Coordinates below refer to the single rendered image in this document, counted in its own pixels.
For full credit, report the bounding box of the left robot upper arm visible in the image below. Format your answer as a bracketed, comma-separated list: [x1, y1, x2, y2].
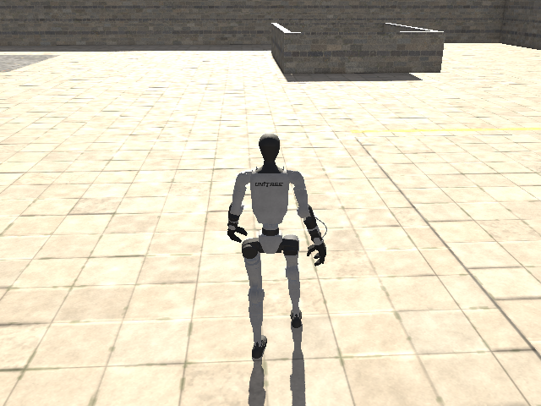
[230, 170, 253, 216]

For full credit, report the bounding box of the right robot upper arm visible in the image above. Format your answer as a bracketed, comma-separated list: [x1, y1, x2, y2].
[287, 170, 311, 218]

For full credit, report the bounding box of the robot left forearm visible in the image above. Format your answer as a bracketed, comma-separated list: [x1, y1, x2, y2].
[227, 203, 240, 230]

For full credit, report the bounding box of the left robot thigh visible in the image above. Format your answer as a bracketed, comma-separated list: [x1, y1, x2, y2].
[242, 238, 265, 304]

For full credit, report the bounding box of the left robot foot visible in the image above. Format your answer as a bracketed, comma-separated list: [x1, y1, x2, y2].
[252, 335, 267, 359]

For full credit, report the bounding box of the robot right forearm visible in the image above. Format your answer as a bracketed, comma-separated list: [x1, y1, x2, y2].
[303, 205, 324, 245]

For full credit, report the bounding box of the right robot hand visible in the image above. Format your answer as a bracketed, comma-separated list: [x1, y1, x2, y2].
[307, 241, 326, 266]

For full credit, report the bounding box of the left robot hand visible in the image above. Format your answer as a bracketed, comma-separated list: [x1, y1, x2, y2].
[227, 227, 247, 243]

